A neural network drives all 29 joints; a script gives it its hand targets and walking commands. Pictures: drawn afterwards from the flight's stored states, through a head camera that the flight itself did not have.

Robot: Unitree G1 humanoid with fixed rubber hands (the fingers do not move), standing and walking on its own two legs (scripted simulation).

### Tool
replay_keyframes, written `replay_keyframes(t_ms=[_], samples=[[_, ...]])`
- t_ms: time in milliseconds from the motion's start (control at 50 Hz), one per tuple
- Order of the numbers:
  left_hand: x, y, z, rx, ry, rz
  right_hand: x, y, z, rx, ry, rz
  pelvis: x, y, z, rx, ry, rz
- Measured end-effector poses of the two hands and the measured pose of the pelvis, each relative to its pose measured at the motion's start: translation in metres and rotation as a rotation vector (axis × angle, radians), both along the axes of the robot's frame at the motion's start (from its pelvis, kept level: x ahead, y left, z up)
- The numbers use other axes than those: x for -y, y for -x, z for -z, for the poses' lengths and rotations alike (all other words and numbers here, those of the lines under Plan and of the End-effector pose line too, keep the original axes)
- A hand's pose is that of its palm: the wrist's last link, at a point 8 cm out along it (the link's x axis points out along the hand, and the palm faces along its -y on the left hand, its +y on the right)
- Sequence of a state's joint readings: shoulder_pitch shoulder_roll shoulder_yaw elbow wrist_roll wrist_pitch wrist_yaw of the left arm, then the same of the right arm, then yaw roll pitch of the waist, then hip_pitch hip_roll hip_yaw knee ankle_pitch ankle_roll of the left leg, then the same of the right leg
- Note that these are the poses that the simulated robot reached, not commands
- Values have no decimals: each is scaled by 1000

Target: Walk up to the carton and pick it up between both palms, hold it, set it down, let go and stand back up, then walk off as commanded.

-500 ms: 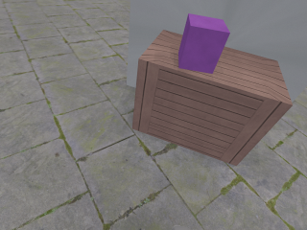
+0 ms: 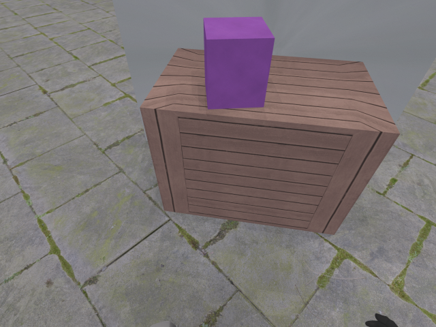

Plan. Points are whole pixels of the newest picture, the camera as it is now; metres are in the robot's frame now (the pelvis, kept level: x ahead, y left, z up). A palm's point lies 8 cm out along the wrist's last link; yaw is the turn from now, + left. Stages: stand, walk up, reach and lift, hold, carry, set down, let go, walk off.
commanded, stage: walk up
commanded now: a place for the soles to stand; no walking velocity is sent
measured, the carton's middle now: (234, 63) +0.97 -0.06 +0.04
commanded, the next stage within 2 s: none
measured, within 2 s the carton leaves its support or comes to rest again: neither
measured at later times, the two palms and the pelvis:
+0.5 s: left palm (35, 306) +0.21 +0.37 -0.11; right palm (376, 324) +0.16 -0.25 -0.02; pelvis +0.13 +0.07 +0.02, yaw -6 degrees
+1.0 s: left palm (95, 234) +0.36 +0.29 -0.08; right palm (402, 304) +0.21 -0.36 -0.09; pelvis +0.23 -0.02 +0.00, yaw -13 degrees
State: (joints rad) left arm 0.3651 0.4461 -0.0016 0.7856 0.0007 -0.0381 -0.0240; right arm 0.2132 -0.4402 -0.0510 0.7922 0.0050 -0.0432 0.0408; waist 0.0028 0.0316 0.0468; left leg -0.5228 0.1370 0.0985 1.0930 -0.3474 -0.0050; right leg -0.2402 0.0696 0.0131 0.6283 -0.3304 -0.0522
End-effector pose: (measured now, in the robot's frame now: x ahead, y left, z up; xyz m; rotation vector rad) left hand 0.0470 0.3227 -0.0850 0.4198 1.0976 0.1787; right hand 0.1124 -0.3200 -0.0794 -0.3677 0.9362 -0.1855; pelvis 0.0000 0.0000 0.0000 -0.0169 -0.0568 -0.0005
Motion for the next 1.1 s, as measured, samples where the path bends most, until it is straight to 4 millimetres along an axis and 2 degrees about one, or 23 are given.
replay_keyframes(t_ms=[100, 200, 260, 360, 440, 520, 620, 700, 780, 900, 1000, 1100], samples=[[-11, -32, 12, 9, 28, 19, -12, -23, -4, 7, 20, 13, -14, -28, 4, 12, 34, 18], [-29, -67, 35, -21, 85, 34, -31, -48, -11, -11, 76, 4, -39, -61, 11, -21, 72, 26], [-35, -92, 43, -36, 119, 61, -44, -51, -20, -21, 97, 21, -53, -77, 8, -36, 60, 51], [-43, -131, 33, -23, 152, 97, -58, -39, -45, -65, 124, 92, -67, -104, -12, -22, 75, 83], [-50, -152, 28, -24, 163, 120, -63, -40, -59, -70, 138, 125, -73, -120, -21, -12, 82, 99], [-49, -166, 26, -39, 176, 128, -68, -46, -63, -58, 127, 151, -74, -133, -25, 4, 82, 111], [-43, -182, 22, -57, 177, 136, -68, -56, -58, -52, 97, 175, -68, -148, -27, 17, 67, 124], [-35, -196, 16, -71, 159, 148, -60, -62, -50, -70, 72, 191, -59, -160, -27, 6, 50, 138], [-24, -217, 10, -86, 130, 173, -44, -65, -40, -97, 54, 215, -46, -173, -26, -10, 26, 164], [4, -268, -3, -66, 73, 220, -4, -75, -20, -144, 40, 237, -17, -199, -18, -28, -23, 201], [32, -309, 0, -15, -3, 247, 40, -96, 12, -161, 32, 257, 16, -226, 4, -14, -38, 226], [53, -335, -7, -5, -22, 262, 47, -129, 15, -126, -10, 286, 31, -250, 0, -19, -38, 254]])
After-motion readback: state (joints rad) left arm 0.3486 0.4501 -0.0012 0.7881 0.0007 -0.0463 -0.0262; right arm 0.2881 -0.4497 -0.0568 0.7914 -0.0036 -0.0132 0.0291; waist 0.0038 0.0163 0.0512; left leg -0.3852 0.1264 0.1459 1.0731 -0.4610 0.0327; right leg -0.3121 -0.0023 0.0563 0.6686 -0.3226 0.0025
